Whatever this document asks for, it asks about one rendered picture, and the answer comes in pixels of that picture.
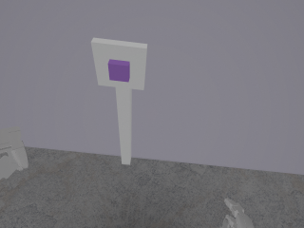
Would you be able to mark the panel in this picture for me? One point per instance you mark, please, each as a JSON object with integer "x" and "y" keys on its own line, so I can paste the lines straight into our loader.
{"x": 135, "y": 53}

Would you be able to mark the right robot hand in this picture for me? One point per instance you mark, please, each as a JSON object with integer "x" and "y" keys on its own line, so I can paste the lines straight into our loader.
{"x": 241, "y": 221}

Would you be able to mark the left robot hand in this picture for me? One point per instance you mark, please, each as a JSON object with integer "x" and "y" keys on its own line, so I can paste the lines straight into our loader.
{"x": 17, "y": 159}

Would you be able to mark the button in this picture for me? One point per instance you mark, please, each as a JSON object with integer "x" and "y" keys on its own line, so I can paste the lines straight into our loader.
{"x": 119, "y": 70}

